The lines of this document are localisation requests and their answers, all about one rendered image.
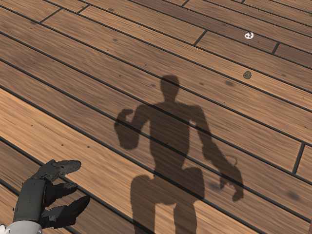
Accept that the left robot hand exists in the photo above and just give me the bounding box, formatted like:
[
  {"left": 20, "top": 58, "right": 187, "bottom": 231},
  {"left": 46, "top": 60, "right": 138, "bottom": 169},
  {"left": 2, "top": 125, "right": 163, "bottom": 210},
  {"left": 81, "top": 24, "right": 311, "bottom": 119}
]
[{"left": 13, "top": 159, "right": 91, "bottom": 229}]

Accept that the left robot forearm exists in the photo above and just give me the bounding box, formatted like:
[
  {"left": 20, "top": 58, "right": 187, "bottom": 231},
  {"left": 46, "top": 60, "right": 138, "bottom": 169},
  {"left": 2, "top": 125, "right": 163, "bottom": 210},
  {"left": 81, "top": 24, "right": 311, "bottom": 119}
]
[{"left": 4, "top": 220, "right": 43, "bottom": 234}]

